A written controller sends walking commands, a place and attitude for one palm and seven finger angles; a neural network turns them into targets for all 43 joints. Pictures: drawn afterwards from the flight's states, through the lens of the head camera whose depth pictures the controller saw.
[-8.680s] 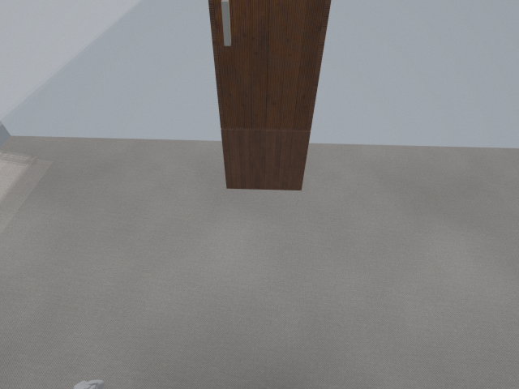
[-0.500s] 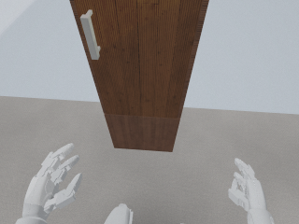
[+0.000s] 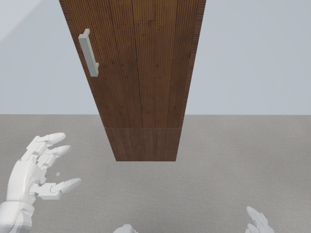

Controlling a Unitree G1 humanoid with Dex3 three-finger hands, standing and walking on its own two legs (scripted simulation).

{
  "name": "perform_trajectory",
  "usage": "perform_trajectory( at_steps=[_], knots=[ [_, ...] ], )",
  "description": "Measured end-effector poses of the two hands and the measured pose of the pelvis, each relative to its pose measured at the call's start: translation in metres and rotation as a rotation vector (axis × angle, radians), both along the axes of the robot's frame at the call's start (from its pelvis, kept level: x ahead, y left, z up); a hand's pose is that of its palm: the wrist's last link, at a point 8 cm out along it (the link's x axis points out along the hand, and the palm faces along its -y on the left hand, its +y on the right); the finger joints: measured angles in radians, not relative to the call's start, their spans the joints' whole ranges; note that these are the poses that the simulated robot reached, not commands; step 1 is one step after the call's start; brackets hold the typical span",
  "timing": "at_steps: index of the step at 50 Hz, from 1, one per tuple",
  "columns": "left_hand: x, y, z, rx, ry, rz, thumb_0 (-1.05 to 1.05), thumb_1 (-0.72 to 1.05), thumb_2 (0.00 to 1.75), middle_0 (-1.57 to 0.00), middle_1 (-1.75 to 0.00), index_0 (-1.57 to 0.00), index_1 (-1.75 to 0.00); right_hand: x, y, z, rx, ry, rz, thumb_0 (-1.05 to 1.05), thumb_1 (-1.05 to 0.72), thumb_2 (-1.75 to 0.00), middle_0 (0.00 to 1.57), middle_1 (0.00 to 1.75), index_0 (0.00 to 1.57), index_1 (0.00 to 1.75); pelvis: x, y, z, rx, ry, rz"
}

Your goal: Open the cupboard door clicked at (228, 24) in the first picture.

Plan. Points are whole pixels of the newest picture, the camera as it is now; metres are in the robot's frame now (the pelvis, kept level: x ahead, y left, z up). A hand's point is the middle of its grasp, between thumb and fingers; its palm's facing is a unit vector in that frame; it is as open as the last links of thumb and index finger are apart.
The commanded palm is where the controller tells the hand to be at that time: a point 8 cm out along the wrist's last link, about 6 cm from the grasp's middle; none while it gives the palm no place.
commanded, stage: raise the hand with hooked fingers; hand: left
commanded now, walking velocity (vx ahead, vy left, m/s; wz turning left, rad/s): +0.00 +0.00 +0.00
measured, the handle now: (90, 53) +0.60 +0.24 +0.14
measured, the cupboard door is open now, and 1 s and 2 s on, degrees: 0 0 0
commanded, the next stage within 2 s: move the hooked fingers beside the handle in 1.16 s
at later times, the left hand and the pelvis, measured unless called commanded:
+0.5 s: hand (27, 142) +0.27 +0.29 +0.13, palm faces +0.09 -0.99 -0.05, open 13.8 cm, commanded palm +0.25 +0.33 +0.14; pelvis +0.01 +0.02 +0.02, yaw +1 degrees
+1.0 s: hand (34, 128) +0.30 +0.28 +0.15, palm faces +0.09 -1.00 -0.03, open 13.9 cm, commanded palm +0.27 +0.32 +0.16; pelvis +0.01 +0.00 +0.03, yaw +0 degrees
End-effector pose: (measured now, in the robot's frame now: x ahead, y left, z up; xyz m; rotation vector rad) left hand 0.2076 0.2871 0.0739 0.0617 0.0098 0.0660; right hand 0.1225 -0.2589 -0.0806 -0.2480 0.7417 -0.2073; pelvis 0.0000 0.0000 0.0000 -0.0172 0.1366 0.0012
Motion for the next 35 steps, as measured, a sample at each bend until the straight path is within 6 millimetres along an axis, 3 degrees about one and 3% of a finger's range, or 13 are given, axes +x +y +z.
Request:
perform_trajectory(
  at_steps=[6,18,26,35],
  knots=[
    [0.011,0.012,0.011,-0.005,-0.019,-0.006,0.01,-0.13,0.46,-0.27,-0.97,-0.28,-0.97,0.02,0.011,0.019,-0.017,-0.07,0.027,0.02,-0.91,-0.9,0.2,0.3,0.2,0.29,0.001,0.009,0.006,-0.007,-0.025,0.005],
    [0.031,0.042,0.045,-0.012,-0.031,0.018,0.0,-0.4,0.34,-0.29,-1.14,-0.3,-1.14,0.06,0.058,0.041,0.047,-0.167,0.131,0.01,-0.91,-0.9,0.2,0.3,0.2,0.3,0.005,0.019,0.018,-0.013,-0.068,0.015],
    [0.042,0.054,0.065,-0.003,-0.035,0.026,0.0,-0.48,0.31,-0.3,-1.19,-0.3,-1.19,0.059,0.062,0.041,0.054,-0.143,0.144,0.01,-0.91,-0.9,0.2,0.3,0.21,0.3,0.005,0.02,0.023,-0.011,-0.09,0.021],
    [0.059,0.063,0.087,-0.005,-0.04,0.029,-0.01,-0.49,0.3,-0.3,-1.2,-0.3,-1.2,0.042,0.043,0.04,0.032,-0.098,0.102,0.01,-0.91,-0.9,0.2,0.3,0.21,0.3,0.006,0.014,0.029,-0.007,-0.106,0.02]
  ],
)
